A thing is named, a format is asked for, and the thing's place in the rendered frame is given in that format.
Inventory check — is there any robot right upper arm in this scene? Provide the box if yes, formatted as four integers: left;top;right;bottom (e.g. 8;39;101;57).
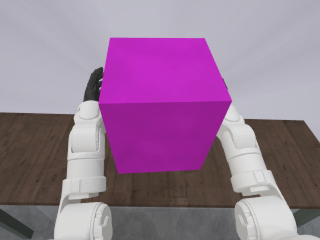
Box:
234;195;320;240

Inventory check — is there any robot left hand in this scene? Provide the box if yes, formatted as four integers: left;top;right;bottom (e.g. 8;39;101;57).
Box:
83;67;104;102

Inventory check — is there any robot left forearm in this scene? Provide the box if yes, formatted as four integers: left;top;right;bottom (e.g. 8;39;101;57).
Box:
54;100;106;240

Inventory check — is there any carton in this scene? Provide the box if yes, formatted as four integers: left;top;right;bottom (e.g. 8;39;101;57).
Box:
98;37;232;174

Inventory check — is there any table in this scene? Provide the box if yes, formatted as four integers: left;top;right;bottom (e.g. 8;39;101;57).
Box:
0;112;320;240

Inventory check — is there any robot left upper arm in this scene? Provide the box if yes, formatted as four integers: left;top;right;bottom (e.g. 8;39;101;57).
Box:
49;202;113;240

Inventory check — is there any robot right forearm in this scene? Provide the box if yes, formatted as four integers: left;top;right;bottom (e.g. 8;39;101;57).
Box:
216;105;297;232

